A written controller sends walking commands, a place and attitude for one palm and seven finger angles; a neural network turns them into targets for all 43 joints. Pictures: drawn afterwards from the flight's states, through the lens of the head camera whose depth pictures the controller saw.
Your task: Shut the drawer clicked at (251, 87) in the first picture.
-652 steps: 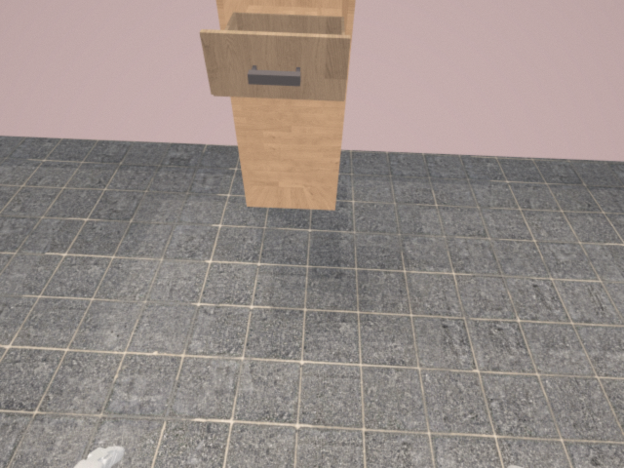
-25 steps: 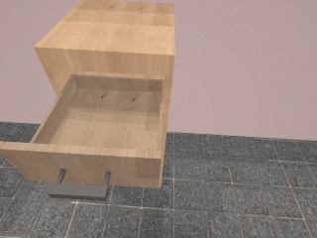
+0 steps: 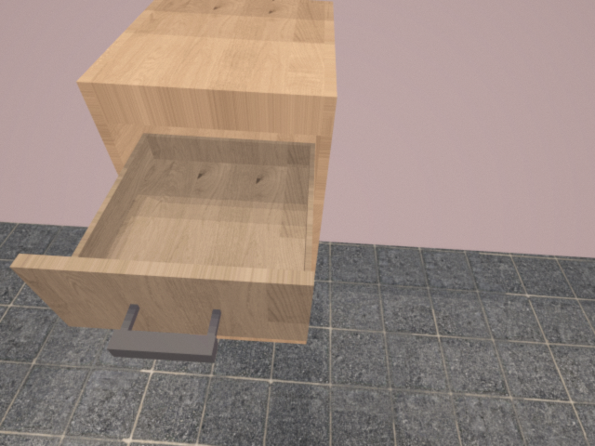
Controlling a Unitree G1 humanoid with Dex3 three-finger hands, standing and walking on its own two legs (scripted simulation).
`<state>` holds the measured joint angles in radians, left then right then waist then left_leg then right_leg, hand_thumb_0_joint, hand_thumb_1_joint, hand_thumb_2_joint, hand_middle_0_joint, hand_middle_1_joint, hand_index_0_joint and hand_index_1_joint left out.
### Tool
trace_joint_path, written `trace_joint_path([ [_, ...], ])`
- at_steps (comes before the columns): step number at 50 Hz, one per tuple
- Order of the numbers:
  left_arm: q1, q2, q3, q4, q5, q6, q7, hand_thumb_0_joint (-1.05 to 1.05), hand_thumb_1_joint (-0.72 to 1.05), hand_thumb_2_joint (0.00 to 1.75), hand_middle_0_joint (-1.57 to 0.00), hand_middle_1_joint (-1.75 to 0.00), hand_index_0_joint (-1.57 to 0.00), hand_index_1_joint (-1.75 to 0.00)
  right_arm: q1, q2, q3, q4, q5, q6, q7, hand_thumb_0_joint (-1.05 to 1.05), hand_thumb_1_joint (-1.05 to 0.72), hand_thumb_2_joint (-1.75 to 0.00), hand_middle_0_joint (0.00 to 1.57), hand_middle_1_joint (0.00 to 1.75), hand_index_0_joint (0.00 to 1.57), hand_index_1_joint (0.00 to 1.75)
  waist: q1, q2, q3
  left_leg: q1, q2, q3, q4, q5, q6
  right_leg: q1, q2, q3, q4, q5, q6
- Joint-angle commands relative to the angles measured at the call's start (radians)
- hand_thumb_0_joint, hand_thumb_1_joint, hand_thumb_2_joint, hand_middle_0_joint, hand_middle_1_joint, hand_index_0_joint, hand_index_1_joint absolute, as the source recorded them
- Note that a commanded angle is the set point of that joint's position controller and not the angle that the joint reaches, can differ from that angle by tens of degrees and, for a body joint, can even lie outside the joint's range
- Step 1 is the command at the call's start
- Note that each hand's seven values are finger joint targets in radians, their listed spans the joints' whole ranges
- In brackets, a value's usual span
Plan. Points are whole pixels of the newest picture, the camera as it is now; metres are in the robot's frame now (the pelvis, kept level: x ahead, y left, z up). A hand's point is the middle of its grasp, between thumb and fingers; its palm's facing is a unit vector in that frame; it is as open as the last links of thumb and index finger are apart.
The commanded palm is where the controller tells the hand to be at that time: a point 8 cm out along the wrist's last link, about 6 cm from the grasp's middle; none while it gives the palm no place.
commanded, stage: look again from close up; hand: left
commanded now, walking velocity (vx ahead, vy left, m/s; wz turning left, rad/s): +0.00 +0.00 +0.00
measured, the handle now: (169, 330) +0.25 +0.19 +0.03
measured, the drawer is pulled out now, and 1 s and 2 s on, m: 0.30 0.30 0.30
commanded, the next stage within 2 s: raise the hand and make a fist in 0.50 s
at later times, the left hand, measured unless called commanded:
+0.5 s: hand out of the picture -0.03 +0.16 -0.18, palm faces +0.02 -0.98 -0.17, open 7.4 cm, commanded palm none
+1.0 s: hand out of the picture +0.09 +0.13 -0.04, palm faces +0.06 -1.00 +0.00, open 6.2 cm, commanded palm +0.07 +0.20 -0.02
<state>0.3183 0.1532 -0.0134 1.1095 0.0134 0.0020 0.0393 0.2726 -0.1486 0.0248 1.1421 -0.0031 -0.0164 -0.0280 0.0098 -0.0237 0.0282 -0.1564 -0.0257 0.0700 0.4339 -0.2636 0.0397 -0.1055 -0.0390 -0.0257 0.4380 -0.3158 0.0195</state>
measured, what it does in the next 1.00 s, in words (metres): lowers itself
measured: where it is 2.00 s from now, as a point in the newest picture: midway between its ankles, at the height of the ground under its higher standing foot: outside the picture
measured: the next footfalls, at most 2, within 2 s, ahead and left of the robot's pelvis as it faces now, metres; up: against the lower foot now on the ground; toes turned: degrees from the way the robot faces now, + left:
none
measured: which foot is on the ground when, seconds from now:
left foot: down 0.00-1.00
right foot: down 0.00-1.00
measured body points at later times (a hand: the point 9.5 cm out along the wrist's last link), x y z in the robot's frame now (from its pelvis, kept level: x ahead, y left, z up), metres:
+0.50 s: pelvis -0.01 -0.01 +0.00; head +0.00 +0.00 +0.45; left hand -0.03 +0.21 -0.16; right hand -0.01 -0.22 -0.16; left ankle -0.02 +0.09 -0.74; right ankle -0.05 -0.13 -0.74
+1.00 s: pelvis -0.05 -0.03 -0.05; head -0.03 -0.02 +0.40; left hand +0.09 +0.18 -0.03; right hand +0.18 -0.28 -0.08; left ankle -0.02 +0.09 -0.74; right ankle -0.05 -0.13 -0.74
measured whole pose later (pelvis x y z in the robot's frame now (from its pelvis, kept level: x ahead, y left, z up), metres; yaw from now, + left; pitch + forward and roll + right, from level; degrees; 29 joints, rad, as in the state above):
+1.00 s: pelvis -0.05 -0.03 -0.05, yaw +1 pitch +8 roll +0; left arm 0.64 0.16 0.04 0.02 -0.17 -0.49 -0.20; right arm 0.17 -0.25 -0.06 0.56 0.00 -0.28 0.00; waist 0.02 -0.05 -0.13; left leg -0.66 0.03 0.02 0.91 -0.40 -0.01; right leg -0.60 -0.01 -0.07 0.93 -0.48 -0.04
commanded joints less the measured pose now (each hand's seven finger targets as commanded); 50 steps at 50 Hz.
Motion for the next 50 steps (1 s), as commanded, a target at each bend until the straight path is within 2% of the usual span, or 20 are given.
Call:
trace_joint_path([
  [1,0.079,0.094,0.018,-0.022,-0.004,-0.017,0.007,0.00,0.90,0.90,-0.20,-0.30,-0.20,-0.30,0.054,-0.106,-0.022,-0.028,-0.002,-0.019,-0.008,0.00,-0.90,-0.90,0.20,0.30,0.20,0.30,0.001,0.019,0.037,0.005,0.122,-0.123,-0.074,0.240,0.013,-0.061,-0.067,0.058,-0.062,0.196,-0.037],
  [29,0.097,0.073,0.016,-0.013,-0.003,-0.021,0.008,0.00,0.90,0.90,-0.20,-0.30,-0.20,-0.30,0.066,-0.082,-0.026,-0.015,0.000,-0.019,-0.010,0.00,-0.90,-0.90,0.20,0.30,0.20,0.30,0.002,0.020,0.055,-0.006,0.122,-0.113,-0.075,0.216,0.006,-0.090,-0.063,0.077,-0.076,0.207,-0.041],
  [30,0.124,0.105,0.015,0.007,0.018,-0.049,0.041,0.00,0.90,0.90,-0.20,-0.30,-0.20,-0.30,-0.015,-0.118,-0.026,-0.098,0.003,-0.026,0.003,0.00,-0.90,-0.90,0.20,0.30,0.20,0.30,0.015,0.004,0.094,-0.096,0.132,-0.092,0.132,0.358,-0.027,-0.129,-0.109,0.113,-0.078,0.545,-0.033],
  [31,-0.585,0.303,0.095,-1.556,-0.189,-0.243,0.030,0.00,0.90,0.90,-0.22,-0.32,-0.22,-0.32,0.023,-0.296,-0.062,-0.446,0.046,-0.159,-0.038,0.00,-0.90,-0.90,0.20,0.30,0.20,0.30,-0.119,0.179,-0.406,0.214,0.041,-0.086,0.007,0.412,-0.012,-0.060,-0.003,0.006,0.043,0.452,-0.045],
  [32,-0.209,0.229,0.095,-1.318,-0.108,-0.178,0.077,0.00,0.90,0.90,-0.24,-0.34,-0.24,-0.34,-0.071,-0.186,-0.023,-0.390,0.039,-0.255,-0.066,0.00,-0.90,-0.90,0.20,0.30,0.20,0.30,-0.010,0.329,-0.409,0.270,0.088,-0.070,-0.012,0.552,-0.012,-0.104,0.030,-0.014,0.104,0.213,-0.063],
  [33,-0.153,0.179,0.060,-1.242,-0.124,-0.123,0.136,0.00,0.90,0.90,-0.26,-0.37,-0.26,-0.37,-0.072,-0.195,-0.051,-0.335,0.046,-0.289,-0.067,0.00,-0.90,-0.90,0.20,0.30,0.20,0.30,-0.036,0.269,-0.332,0.168,0.092,-0.079,-0.006,0.491,-0.050,-0.157,0.029,-0.042,0.114,0.101,-0.053],
  [34,0.155,-0.035,-0.050,-1.011,-0.123,-0.027,0.118,0.00,0.90,0.90,-0.28,-0.39,-0.28,-0.39,-0.026,-0.157,-0.051,-0.318,0.059,-0.283,-0.047,0.00,-0.90,-0.90,0.20,0.30,0.20,0.30,-0.045,0.164,-0.197,0.091,0.095,-0.092,-0.015,0.377,-0.033,-0.224,0.025,-0.058,0.102,0.076,-0.043],
  [35,-0.001,-0.042,-0.084,-1.254,-0.164,-0.057,0.092,0.00,0.90,0.90,-0.30,-0.41,-0.30,-0.41,-0.044,-0.196,-0.049,-0.412,0.059,-0.290,-0.043,0.00,-0.90,-0.90,0.20,0.30,0.20,0.30,-0.045,0.154,-0.106,-0.002,0.080,-0.110,-0.004,0.267,-0.031,-0.206,0.020,-0.071,0.089,0.106,-0.042],
  [36,0.023,-0.002,-0.051,-1.281,-0.158,-0.097,0.078,0.00,0.90,0.90,-0.32,-0.43,-0.32,-0.43,-0.065,-0.216,-0.062,-0.437,0.054,-0.311,-0.049,0.00,-0.90,-0.90,0.20,0.30,0.20,0.30,-0.056,0.110,-0.110,-0.029,0.067,-0.110,0.031,0.185,-0.026,-0.227,0.025,-0.074,0.070,0.106,-0.043],
  [37,0.056,-0.012,-0.058,-1.260,-0.147,-0.136,0.066,0.00,0.90,0.90,-0.34,-0.45,-0.34,-0.45,-0.075,-0.217,-0.063,-0.467,0.037,-0.327,-0.048,0.00,-0.90,-0.90,0.20,0.30,0.20,0.30,-0.070,0.030,-0.051,-0.091,0.049,-0.114,0.066,0.119,-0.018,-0.281,0.031,-0.080,0.069,0.079,-0.039],
  [38,0.131,-0.017,-0.032,-1.192,-0.142,-0.167,0.053,0.00,0.90,0.90,-0.36,-0.47,-0.36,-0.47,-0.082,-0.219,-0.071,-0.500,0.027,-0.329,-0.042,0.00,-0.90,-0.90,0.20,0.30,0.20,0.30,-0.063,-0.070,-0.034,-0.137,0.042,-0.115,0.101,0.087,-0.013,-0.319,0.035,-0.087,0.079,0.047,-0.039],
  [39,0.242,-0.039,-0.017,-1.106,-0.150,-0.207,0.017,0.00,0.90,0.90,-0.38,-0.50,-0.38,-0.50,-0.078,-0.216,-0.082,-0.517,0.020,-0.322,-0.032,0.00,-0.90,-0.90,0.20,0.30,0.20,0.30,-0.035,-0.191,-0.018,-0.203,0.042,-0.112,0.132,0.070,-0.023,-0.371,0.051,-0.098,0.110,0.013,-0.037],
  [40,0.355,-0.085,-0.033,-1.046,-0.175,-0.258,-0.040,0.00,0.90,0.90,-0.40,-0.52,-0.40,-0.52,-0.113,-0.213,-0.088,-0.559,0.017,-0.319,-0.019,0.00,-0.90,-0.90,0.20,0.30,0.20,0.30,-0.002,-0.248,-0.007,-0.280,0.037,-0.105,0.172,0.042,-0.030,-0.412,0.053,-0.101,0.152,-0.018,-0.035],
  [42,0.497,-0.050,0.050,-1.004,-0.225,-0.377,-0.165,0.00,0.90,0.90,-0.44,-0.56,-0.44,-0.56,-0.148,-0.208,-0.107,-0.602,0.020,-0.303,0.006,0.00,-0.90,-0.90,0.20,0.30,0.20,0.30,0.042,-0.311,-0.037,-0.388,0.025,-0.073,0.238,0.023,-0.045,-0.432,0.049,-0.084,0.214,0.010,-0.034],
  [43,0.519,0.007,0.111,-0.984,-0.228,-0.426,-0.202,0.00,0.90,0.90,-0.46,-0.58,-0.46,-0.58,-0.152,-0.210,-0.109,-0.622,0.025,-0.296,0.020,0.00,-0.90,-0.90,0.20,0.30,0.20,0.30,0.065,-0.227,-0.061,-0.414,0.017,-0.059,0.263,0.035,-0.051,-0.416,0.041,-0.061,0.247,0.048,-0.046],
  [44,0.429,0.027,0.102,-1.125,-0.234,-0.493,-0.237,0.00,0.90,0.90,-0.48,-0.60,-0.48,-0.60,-0.155,-0.213,-0.109,-0.663,0.018,-0.300,0.030,0.00,-0.90,-0.90,0.20,0.30,0.20,0.30,0.060,-0.126,-0.146,-0.414,0.010,-0.047,0.301,0.046,-0.046,-0.414,0.035,-0.044,0.296,0.073,-0.048],
  [46,0.291,0.137,0.165,-1.378,-0.219,-0.613,-0.261,0.00,0.90,0.90,-0.52,-0.65,-0.52,-0.65,-0.153,-0.195,-0.115,-0.710,0.004,-0.310,0.035,0.00,-0.90,-0.90,0.20,0.30,0.20,0.30,0.056,0.133,-0.323,-0.346,0.016,-0.034,0.367,0.115,-0.034,-0.422,0.035,-0.017,0.378,0.122,-0.060],
  [47,0.264,0.196,0.213,-1.442,-0.213,-0.655,-0.253,0.00,0.90,0.90,-0.54,-0.67,-0.54,-0.67,-0.148,-0.184,-0.116,-0.712,0.000,-0.310,0.035,0.00,-0.90,-0.90,0.20,0.30,0.20,0.30,0.053,0.207,-0.352,-0.335,0.021,-0.038,0.395,0.139,-0.030,-0.448,0.038,-0.012,0.402,0.126,-0.065],
  [48,0.221,0.265,0.270,-1.506,-0.205,-0.685,-0.225,0.00,0.90,0.90,-0.56,-0.69,-0.56,-0.69,-0.132,-0.189,-0.115,-0.698,-0.003,-0.302,0.031,0.00,-0.90,-0.90,0.20,0.30,0.20,0.30,0.044,0.255,-0.345,-0.349,0.029,-0.047,0.421,0.120,-0.030,-0.492,0.044,-0.007,0.419,0.098,-0.066],
  [50,0.214,0.177,0.209,-1.534,-0.222,-0.717,-0.206,0.00,0.90,0.90,-0.60,-0.73,-0.60,-0.73,-0.149,-0.168,-0.104,-0.714,0.004,-0.288,0.022,0.00,-0.90,-0.90,0.20,0.30,0.20,0.30,0.004,0.234,-0.289,-0.389,0.036,-0.066,0.451,0.040,-0.020,-0.566,0.050,-0.009,0.422,0.013,-0.067],
])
